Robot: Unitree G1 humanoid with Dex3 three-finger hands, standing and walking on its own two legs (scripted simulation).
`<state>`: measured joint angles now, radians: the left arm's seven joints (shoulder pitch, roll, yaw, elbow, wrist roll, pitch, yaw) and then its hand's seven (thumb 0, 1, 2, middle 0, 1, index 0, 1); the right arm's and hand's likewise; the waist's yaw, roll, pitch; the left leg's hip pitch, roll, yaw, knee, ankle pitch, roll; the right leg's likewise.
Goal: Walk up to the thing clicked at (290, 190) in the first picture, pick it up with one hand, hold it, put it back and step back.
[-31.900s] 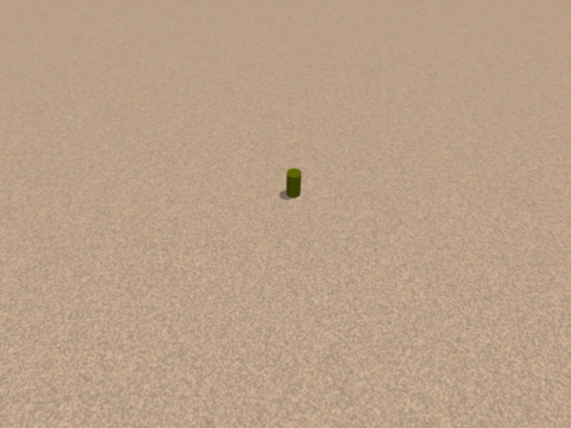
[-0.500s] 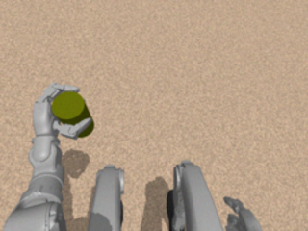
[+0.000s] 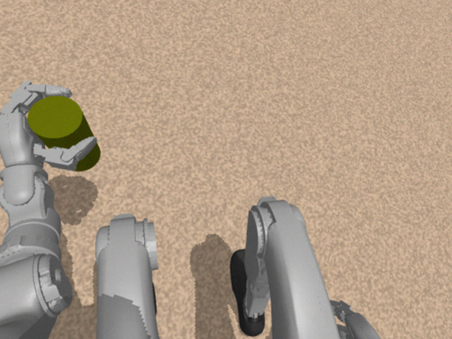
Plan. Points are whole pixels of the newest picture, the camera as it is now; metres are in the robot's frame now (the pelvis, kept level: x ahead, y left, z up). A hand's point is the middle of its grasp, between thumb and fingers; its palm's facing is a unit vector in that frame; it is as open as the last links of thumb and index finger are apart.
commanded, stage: crouch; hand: left
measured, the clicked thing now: (69, 137) +0.47 +0.23 -0.08
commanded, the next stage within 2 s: lower in 0.52 s
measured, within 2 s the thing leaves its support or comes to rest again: rests again in 1.94 s
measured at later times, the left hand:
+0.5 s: hand (78, 142) +0.48 +0.23 -0.12, palm faces +0.11 -0.99 -0.01, open 10.1 cm
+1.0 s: hand (93, 152) +0.49 +0.22 -0.19, palm faces +0.13 -0.99 +0.01, open 10.1 cm
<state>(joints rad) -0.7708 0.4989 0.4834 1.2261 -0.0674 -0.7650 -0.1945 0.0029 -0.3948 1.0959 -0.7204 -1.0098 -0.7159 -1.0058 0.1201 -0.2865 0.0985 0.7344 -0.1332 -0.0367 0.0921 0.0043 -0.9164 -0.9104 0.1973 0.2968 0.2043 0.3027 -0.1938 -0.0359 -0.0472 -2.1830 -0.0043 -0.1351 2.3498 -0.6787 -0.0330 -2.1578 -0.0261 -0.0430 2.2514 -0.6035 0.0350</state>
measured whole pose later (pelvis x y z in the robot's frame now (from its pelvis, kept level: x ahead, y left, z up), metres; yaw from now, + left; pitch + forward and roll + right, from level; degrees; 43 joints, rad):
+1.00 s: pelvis +0.00 +0.01 -0.05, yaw -6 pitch +21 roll -13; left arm -0.77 0.70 0.50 1.35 -0.04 -0.91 -0.12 0.00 -0.40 1.10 -0.73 -0.99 -0.73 -0.99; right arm -0.03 -0.36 0.33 0.64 -0.26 0.02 0.14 0.00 -0.93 -0.91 0.20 0.30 0.21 0.30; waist -0.28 -0.16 0.20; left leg -2.25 -0.02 -0.27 2.58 -0.71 -0.03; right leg -2.16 0.01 -0.14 2.37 -0.59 0.07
